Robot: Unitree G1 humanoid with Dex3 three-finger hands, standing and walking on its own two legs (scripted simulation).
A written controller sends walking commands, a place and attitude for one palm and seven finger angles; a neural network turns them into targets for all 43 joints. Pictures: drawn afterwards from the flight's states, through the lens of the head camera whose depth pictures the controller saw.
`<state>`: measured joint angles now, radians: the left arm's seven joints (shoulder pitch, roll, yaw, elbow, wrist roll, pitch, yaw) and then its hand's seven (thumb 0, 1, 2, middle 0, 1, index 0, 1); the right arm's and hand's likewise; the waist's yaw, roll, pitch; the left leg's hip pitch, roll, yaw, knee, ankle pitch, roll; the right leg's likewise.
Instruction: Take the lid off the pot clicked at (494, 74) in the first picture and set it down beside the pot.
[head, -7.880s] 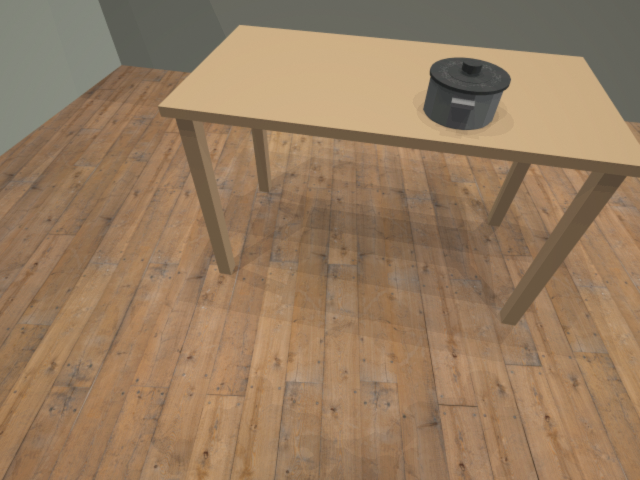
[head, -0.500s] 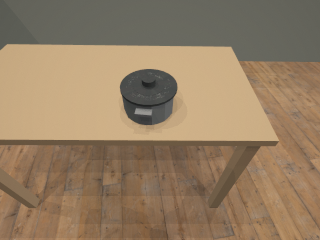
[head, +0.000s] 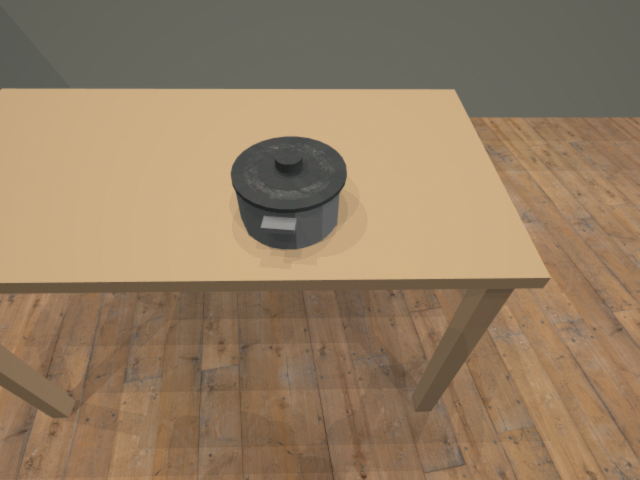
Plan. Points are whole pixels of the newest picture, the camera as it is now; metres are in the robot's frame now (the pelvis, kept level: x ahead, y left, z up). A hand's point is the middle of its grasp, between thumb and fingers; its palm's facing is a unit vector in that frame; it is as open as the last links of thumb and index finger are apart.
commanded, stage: look again from close up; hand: left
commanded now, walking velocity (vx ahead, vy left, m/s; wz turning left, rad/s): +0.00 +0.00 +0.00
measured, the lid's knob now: (288, 160) +0.57 +0.09 +0.09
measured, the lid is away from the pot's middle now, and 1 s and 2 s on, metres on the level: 0.00 0.00 0.00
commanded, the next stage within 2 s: shuffle to correct the standing spot in 0.16 s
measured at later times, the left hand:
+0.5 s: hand out of the picture +0.00 +0.15 -0.18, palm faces +0.05 -0.98 -0.18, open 7.4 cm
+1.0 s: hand out of the picture +0.06 +0.10 -0.20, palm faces +0.09 -0.99 -0.12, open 7.4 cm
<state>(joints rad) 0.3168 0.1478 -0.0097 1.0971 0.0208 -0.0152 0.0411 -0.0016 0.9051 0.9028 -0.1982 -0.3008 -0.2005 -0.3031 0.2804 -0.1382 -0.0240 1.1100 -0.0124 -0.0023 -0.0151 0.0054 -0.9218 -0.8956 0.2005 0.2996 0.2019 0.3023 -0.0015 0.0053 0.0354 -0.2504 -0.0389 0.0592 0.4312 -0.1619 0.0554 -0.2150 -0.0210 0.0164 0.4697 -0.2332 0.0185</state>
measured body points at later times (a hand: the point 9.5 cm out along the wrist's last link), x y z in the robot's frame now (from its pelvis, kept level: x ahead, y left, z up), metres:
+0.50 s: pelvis +0.02 -0.01 +0.00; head +0.03 -0.01 +0.45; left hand +0.00 +0.21 -0.16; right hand +0.01 -0.22 -0.16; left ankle +0.05 +0.08 -0.74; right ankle +0.01 -0.13 -0.74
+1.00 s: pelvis +0.11 -0.04 -0.01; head +0.14 -0.02 +0.43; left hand +0.05 +0.16 -0.19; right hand +0.14 -0.27 -0.16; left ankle +0.07 +0.06 -0.74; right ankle +0.02 -0.14 -0.70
